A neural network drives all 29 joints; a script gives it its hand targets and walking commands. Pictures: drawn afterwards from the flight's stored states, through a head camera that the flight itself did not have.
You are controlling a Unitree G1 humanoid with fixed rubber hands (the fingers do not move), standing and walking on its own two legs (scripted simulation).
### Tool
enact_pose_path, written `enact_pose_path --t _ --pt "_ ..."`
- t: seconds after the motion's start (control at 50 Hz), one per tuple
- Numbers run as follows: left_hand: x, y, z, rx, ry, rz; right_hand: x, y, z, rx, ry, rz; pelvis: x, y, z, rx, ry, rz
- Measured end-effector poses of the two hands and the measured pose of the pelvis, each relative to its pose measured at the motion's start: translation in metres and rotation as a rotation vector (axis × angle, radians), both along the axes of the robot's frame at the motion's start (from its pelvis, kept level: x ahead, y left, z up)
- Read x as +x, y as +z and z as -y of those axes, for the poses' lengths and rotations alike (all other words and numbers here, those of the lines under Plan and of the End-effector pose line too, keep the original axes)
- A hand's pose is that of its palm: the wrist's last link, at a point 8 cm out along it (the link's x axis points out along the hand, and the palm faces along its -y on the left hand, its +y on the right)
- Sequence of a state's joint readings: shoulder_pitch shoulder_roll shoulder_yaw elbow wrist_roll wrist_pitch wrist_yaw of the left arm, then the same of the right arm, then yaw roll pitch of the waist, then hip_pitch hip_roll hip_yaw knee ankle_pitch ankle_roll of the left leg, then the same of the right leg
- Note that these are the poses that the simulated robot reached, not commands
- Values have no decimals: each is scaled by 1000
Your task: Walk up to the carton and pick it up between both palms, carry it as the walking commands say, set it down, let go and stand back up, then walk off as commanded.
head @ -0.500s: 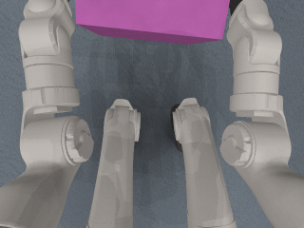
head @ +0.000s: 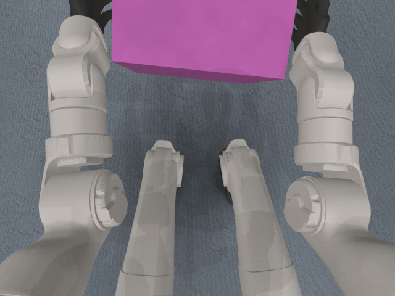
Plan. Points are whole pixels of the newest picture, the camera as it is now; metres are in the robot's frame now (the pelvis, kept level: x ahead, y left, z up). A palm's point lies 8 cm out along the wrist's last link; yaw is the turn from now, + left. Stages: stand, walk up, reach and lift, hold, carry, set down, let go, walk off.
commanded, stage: reach and lift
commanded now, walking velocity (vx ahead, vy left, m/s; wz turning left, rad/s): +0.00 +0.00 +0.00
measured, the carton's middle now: (199, 27) +0.54 +0.00 -0.14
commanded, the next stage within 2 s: none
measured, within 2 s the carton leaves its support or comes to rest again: neither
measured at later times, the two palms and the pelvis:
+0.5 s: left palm (57, 2) +0.50 +0.16 +0.01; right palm (344, 26) +0.48 -0.16 +0.00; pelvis +0.02 +0.00 +0.06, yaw +0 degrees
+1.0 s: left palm out of the picture +0.48 +0.16 +0.11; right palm out of the picture +0.46 -0.17 +0.10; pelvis +0.10 +0.00 +0.14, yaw +0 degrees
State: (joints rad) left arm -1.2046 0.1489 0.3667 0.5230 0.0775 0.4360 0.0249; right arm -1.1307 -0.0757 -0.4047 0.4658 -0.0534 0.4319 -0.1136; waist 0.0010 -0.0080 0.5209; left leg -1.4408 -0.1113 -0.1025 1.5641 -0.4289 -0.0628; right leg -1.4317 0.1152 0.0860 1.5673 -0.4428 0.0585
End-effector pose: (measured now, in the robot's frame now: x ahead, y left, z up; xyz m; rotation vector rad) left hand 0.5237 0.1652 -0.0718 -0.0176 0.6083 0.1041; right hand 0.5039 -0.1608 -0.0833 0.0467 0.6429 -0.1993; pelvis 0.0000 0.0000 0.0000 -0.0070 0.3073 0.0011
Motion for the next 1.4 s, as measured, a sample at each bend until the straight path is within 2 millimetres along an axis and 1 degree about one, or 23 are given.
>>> enact_pose_path --t 0.16,0.24,0.34,0.38,0.42,0.46,0.52,0.6,0.66,0.72,0.84,0.92,1.0,1.08,1.26,1.4 --pt "-8 22 0 -12 13 -2 -5 24 0 3 3 -1 1 18 1 3 2 21" --pt "-10 39 1 2 6 16 -8 38 1 13 -4 17 1 29 2 4 -4 45" --pt "-12 57 2 -5 -1 18 -12 58 2 -7 1 17 5 41 2 9 -6 62" --pt "-14 61 2 -15 2 -4 -14 63 2 0 -6 -3 8 44 2 10 -9 38" --pt "-17 69 2 -4 -3 -9 -17 71 2 -5 -1 -9 12 49 2 9 -8 36" --pt "-19 78 2 -1 -3 -12 -20 78 2 4 -5 -13 16 55 1 7 -7 26" --pt "-22 91 1 -7 0 -47 -25 89 1 16 -14 -47 27 63 1 7 -5 -39" --pt "-26 121 1 -1 -6 -54 -31 117 0 8 -9 -53 46 75 0 3 0 -113" --pt "-29 142 0 -9 6 -57 -31 140 -1 14 -9 -55 60 86 -1 4 1 -128" --pt "-31 156 -1 -7 11 -76 -31 156 -2 9 -2 -76 70 99 -2 5 1 -127" --pt "-32 172 3 -3 -3 -77 -34 175 2 -20 4 -78 86 123 0 3 3 -130" --pt "-33 175 7 9 -16 -80 -37 178 6 -17 -5 -81 95 134 1 0 4 -134" --pt "-40 178 6 9 -5 -83 -40 180 5 -3 -4 -83 102 144 1 4 1 -126" --pt "-45 186 4 4 6 -76 -42 189 4 1 2 -76 111 152 3 8 1 -115" --pt "-56 218 -1 -14 24 -56 -48 224 -1 -10 17 -56 126 171 5 5 5 -43" --pt "-66 235 1 -2 4 -79 -62 242 1 -13 7 -80 130 184 5 4 8 48"
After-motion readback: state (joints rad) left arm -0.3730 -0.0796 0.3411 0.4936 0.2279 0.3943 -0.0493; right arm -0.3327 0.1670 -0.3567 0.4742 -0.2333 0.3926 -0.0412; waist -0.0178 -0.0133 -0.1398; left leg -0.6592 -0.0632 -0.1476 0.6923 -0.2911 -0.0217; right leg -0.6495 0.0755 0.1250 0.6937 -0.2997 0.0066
